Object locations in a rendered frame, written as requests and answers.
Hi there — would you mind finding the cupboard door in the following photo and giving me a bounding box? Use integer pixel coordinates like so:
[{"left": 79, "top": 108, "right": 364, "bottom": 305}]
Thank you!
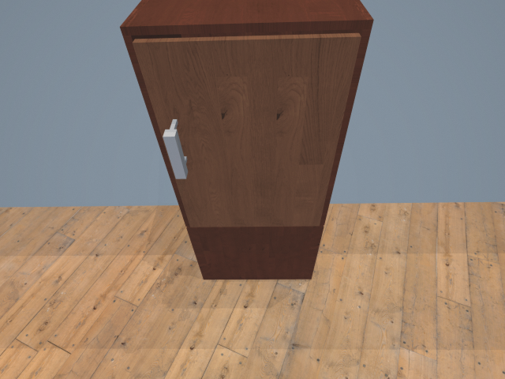
[{"left": 133, "top": 33, "right": 361, "bottom": 227}]

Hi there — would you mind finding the handle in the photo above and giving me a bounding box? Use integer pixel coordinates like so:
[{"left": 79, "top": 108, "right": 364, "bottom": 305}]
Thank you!
[{"left": 163, "top": 119, "right": 188, "bottom": 179}]

